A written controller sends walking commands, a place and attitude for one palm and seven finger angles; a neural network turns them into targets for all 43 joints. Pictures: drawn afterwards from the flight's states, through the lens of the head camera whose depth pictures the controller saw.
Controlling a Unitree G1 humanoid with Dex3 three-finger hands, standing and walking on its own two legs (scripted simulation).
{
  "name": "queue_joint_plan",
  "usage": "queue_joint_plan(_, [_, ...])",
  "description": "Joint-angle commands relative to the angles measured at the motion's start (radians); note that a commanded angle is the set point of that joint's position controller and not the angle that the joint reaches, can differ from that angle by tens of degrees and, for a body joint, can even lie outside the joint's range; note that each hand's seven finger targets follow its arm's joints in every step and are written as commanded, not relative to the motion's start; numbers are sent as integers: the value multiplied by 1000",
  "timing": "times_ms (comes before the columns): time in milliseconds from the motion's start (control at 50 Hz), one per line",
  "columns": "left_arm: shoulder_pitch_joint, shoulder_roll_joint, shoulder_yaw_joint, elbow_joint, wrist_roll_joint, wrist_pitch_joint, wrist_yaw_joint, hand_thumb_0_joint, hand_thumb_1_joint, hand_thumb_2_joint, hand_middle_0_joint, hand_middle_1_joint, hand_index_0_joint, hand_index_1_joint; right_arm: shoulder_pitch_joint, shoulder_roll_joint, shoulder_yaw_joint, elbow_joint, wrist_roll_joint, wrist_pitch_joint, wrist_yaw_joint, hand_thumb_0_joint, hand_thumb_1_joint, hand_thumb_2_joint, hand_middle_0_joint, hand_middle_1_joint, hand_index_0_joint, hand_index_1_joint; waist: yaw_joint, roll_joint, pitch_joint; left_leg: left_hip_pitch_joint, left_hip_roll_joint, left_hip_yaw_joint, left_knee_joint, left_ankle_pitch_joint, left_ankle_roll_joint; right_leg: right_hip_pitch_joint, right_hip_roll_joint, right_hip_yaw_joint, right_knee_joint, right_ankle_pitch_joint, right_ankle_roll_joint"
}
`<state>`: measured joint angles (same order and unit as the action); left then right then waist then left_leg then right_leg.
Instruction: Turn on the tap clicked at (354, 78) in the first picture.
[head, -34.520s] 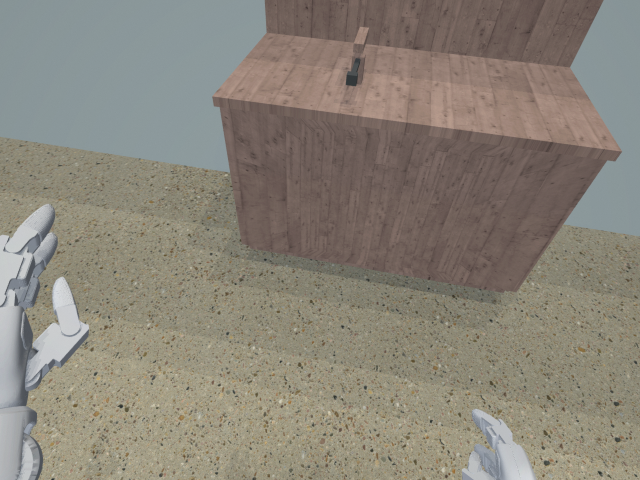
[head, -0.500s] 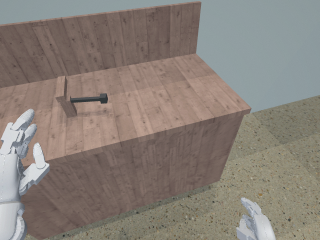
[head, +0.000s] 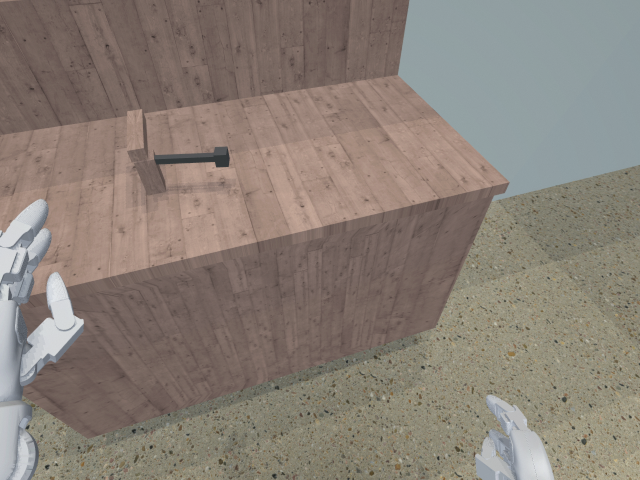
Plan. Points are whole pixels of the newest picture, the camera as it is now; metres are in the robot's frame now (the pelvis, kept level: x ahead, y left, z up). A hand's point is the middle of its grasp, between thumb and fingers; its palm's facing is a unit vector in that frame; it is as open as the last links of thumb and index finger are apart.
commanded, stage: step back with the hand held close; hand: left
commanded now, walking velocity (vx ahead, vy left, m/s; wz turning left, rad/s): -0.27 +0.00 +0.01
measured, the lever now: (221, 156) +0.66 +0.24 +0.03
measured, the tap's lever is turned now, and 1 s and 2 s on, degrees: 76 76 76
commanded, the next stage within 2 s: stop stepping back and stand still in 0.60 s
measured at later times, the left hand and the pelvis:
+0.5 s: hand out of the picture +0.09 +0.27 +0.18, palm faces +0.50 -0.80 -0.33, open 7.4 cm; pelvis -0.10 +0.01 -0.02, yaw +3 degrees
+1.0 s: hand out of the picture -0.04 +0.27 +0.18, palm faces +0.37 -0.87 -0.33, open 7.4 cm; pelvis -0.26 +0.04 +0.01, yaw -3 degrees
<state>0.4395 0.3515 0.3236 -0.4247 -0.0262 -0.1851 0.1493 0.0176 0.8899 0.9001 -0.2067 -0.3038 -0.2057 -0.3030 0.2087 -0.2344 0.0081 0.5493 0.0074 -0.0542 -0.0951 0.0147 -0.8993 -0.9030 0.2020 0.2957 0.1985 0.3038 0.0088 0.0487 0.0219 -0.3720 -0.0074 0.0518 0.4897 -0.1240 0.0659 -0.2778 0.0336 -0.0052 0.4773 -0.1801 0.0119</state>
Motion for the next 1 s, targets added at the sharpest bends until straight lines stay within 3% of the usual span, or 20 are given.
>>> queue_joint_plan(0, [-76,155,123,-228,13,-70,19,0,900,900,-200,-300,-200,-300,-123,-133,-58,-157,-5,-74,-5,0,-900,-900,200,300,200,300,16,71,-114,-212,153,-206,-259,-532,15,220,19,37,73,-56,-4])
queue_joint_plan(180, [-137,173,98,-302,-4,-71,36,0,900,900,-200,-300,-200,-300,-85,-105,-56,-102,-7,-91,0,0,-900,-900,200,300,200,300,-21,-107,-108,124,40,-102,110,-302,-56,-251,-145,188,-152,-211,-75])
queue_joint_plan(260, [-127,196,133,-320,-6,-71,37,0,900,900,-200,-300,-200,-300,-113,-121,-55,-116,-9,-85,-6,0,-900,-900,200,300,200,300,-13,66,-83,-45,129,-228,-92,-528,-29,-182,-44,78,5,-328,-23])
queue_joint_plan(300, [-100,180,154,-338,1,-67,27,0,900,900,-200,-300,-200,-300,-140,-119,-62,-133,-18,-86,-2,0,-900,-900,200,300,200,300,16,248,-154,-321,263,-364,-372,-708,17,140,86,-26,420,-239,-5])
queue_joint_plan(360, [-114,230,194,-385,-34,-69,28,0,900,900,-200,-300,-200,-300,-127,-73,-82,-113,-21,-110,15,0,-900,-900,200,300,200,300,26,113,-251,-47,271,-256,-315,-377,2,29,71,-2,512,-346,-19])
queue_joint_plan(440, [-41,154,115,-285,-60,-41,33,0,900,900,-200,-300,-200,-300,-149,-79,-63,-85,-18,-108,34,0,-900,-900,200,300,200,300,14,184,-168,-67,250,-102,-320,-439,-100,105,48,-36,142,-379,-63])
queue_joint_plan(460, [-62,170,121,-279,-53,-42,32,0,900,900,-200,-300,-200,-300,-142,-76,-67,-78,-17,-95,34,0,-900,-900,200,300,200,300,7,85,-139,-34,205,-60,-173,-436,-126,40,-28,49,-51,-343,-91])
queue_joint_plan(500, [-221,211,74,-343,-17,-54,28,0,900,900,-200,-300,-200,-300,-150,-67,-59,-62,-11,-77,37,0,-900,-900,200,300,200,300,26,-304,-49,92,-6,-21,568,-343,-164,-418,-427,580,-420,-438,-247])
queue_joint_plan(560, [-272,197,56,-338,-7,-14,2,0,900,900,-200,-300,-200,-300,-171,-56,-20,-74,-26,-63,35,0,-900,-900,200,300,200,300,1,-217,-4,-100,21,-58,594,-309,-123,-202,-266,285,-233,69,-156])
queue_joint_plan(640, [-237,199,83,-280,-6,-14,15,0,900,900,-200,-300,-200,-300,-161,-62,-13,-50,-21,-54,2,0,-900,-900,200,300,200,300,-4,-71,-111,54,-1,14,17,-223,-102,28,-208,207,-18,546,-100])
queue_joint_plan(660, [-239,205,81,-309,-8,-19,12,0,900,900,-200,-300,-200,-300,-159,-82,-25,-55,-15,-56,-3,0,-900,-900,200,300,200,300,-11,4,-140,139,56,-9,-92,43,-93,26,-153,149,53,501,-51])
queue_joint_plan(680, [-198,202,96,-346,-14,-30,8,0,900,900,-200,-300,-200,-300,-148,-108,-38,-89,-6,-57,2,0,-900,-900,200,300,200,300,9,153,-201,220,234,-188,-101,381,-30,-51,-49,82,154,173,10])
queue_joint_plan(700, [-129,186,112,-348,-19,-29,7,0,900,900,-200,-300,-200,-300,-130,-99,-58,-113,-4,-67,13,0,-900,-900,200,300,200,300,25,185,-271,280,323,-187,-116,448,6,-86,-12,62,267,-205,16])
queue_joint_plan(760, [-49,193,148,-457,-52,-30,-5,0,900,900,-200,-300,-200,-300,-106,-96,-74,-121,-22,-116,31,0,-900,-900,200,300,200,300,-6,220,-273,196,348,-326,-227,65,41,-138,17,87,546,-322,23])
queue_joint_plan(800, [0,148,124,-425,-33,-14,10,0,900,900,-200,-300,-200,-300,-117,-90,-68,-114,-6,-134,45,0,-900,-900,200,300,200,300,-6,72,-178,131,306,-241,-266,-279,42,-118,-8,44,472,-230,22])
queue_joint_plan(840, [11,141,107,-388,-27,3,26,0,900,900,-200,-300,-200,-300,-137,-88,-49,-111,-6,-131,46,0,-900,-900,200,300,200,300,-10,132,-113,29,270,-216,-380,-543,-1,-26,24,-39,344,-252,15])
queue_joint_plan(900, [-32,149,87,-326,-27,23,41,0,900,900,-200,-300,-200,-300,-136,-85,-34,-100,-16,-112,30,0,-900,-900,200,300,200,300,-13,232,-93,10,227,-162,-425,-587,-64,126,66,-106,109,-306,-25])
queue_joint_plan(940, [-53,165,85,-286,-21,44,45,0,900,900,-200,-300,-200,-300,-122,-88,-40,-88,-18,-94,18,0,-900,-900,200,300,200,300,-6,141,-115,6,158,-79,-280,-572,-89,242,63,-124,-115,-272,-63])
queue_joint_plan(960, [-62,181,87,-284,-12,53,41,0,900,900,-200,-300,-200,-300,-115,-86,-43,-87,-23,-82,17,0,-900,-900,200,300,200,300,-13,33,-106,-43,106,-21,-69,-507,-84,232,-37,-4,-183,-279,-120])
queue_joint_plan(980, [-102,204,101,-293,-12,50,34,0,900,900,-200,-300,-200,-300,-117,-76,-47,-82,-29,-67,19,0,-900,-900,200,300,200,300,-5,-148,-75,-96,67,21,258,-373,-83,124,-222,278,-287,-386,-208])
